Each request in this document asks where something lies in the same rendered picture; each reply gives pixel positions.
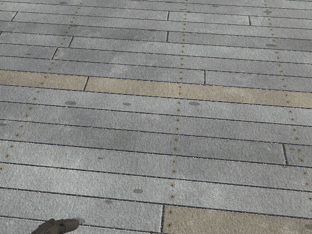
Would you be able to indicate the left robot hand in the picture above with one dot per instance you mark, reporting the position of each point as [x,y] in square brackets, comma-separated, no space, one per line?
[60,226]

